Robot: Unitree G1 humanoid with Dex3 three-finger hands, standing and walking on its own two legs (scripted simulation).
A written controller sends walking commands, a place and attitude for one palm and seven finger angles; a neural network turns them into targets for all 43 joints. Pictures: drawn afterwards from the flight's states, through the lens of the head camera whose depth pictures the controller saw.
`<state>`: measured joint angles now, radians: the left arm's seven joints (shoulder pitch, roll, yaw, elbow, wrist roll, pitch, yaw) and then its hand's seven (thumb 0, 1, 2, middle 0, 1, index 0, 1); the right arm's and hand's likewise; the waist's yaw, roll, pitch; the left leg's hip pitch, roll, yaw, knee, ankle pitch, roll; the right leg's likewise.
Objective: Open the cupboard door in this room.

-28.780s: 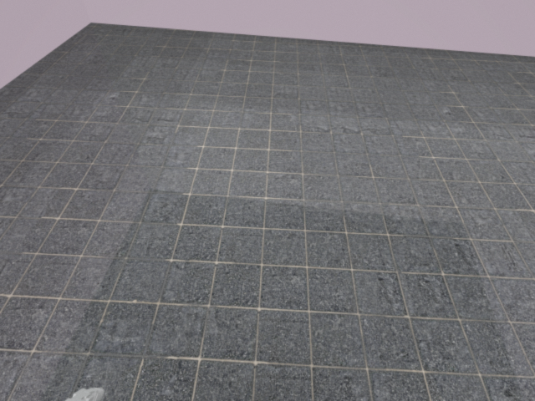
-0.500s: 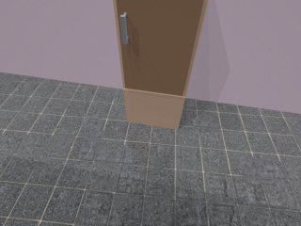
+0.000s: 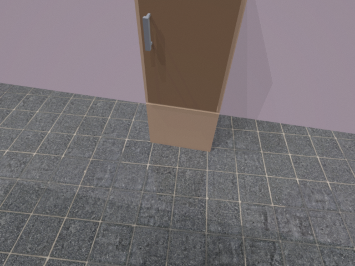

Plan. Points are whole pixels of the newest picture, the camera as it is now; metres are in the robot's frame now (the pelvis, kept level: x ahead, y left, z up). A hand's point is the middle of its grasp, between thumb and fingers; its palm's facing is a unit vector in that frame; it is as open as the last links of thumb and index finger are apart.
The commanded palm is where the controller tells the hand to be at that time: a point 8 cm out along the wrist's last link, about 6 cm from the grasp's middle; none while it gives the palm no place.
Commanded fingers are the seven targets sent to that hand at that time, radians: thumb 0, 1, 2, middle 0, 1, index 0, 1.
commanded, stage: look at it before walking up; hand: left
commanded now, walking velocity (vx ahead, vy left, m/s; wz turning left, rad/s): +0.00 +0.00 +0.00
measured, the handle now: (148, 32) +0.97 +0.18 +0.06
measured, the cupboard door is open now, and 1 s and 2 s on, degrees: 0 0 0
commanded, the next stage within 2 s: turn to face it in 0.06 s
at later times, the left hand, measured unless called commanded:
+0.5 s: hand out of the picture +0.00 +0.17 -0.18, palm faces -0.02 -0.98 -0.20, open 7.3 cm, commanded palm none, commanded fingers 0.00 0.90 0.90 -0.20 -0.30 -0.20 -0.30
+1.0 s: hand out of the picture +0.03 +0.21 -0.19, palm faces +0.00 -0.99 -0.15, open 7.4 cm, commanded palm none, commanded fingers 0.00 0.90 0.90 -0.20 -0.30 -0.20 -0.30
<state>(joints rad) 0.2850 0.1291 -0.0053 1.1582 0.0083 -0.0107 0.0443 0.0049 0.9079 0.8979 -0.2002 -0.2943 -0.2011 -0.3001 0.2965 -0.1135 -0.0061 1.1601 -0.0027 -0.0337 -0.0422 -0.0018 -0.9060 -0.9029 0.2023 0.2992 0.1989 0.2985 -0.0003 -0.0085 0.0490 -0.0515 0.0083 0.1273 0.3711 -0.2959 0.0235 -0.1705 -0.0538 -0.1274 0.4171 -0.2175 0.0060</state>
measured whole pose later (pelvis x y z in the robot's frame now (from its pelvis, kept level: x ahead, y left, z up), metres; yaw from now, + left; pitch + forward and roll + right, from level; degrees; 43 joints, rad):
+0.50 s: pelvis -0.01 -0.01 +0.00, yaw -3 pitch -1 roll +0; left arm 0.24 0.15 0.02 1.13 0.01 0.02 0.03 0.01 0.91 0.90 -0.20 -0.29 -0.20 -0.30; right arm 0.26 -0.13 -0.02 1.14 -0.01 -0.02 -0.05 0.00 -0.91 -0.90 0.20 0.30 0.20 0.30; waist 0.00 0.00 0.07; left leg -0.09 0.03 0.18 0.44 -0.33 0.01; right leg -0.24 -0.03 -0.08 0.49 -0.23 -0.01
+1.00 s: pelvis +0.09 +0.04 -0.02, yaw -4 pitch +1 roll +0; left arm 0.39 0.14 0.06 1.16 0.03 0.01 0.00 0.01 0.90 0.90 -0.20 -0.29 -0.20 -0.30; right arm 0.29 -0.16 -0.06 1.03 -0.02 -0.07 -0.01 0.00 -0.91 -0.90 0.20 0.30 0.20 0.30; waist 0.00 -0.03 0.03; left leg -0.26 0.06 0.15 0.61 -0.35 0.01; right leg -0.35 -0.08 -0.04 0.96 -0.47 -0.02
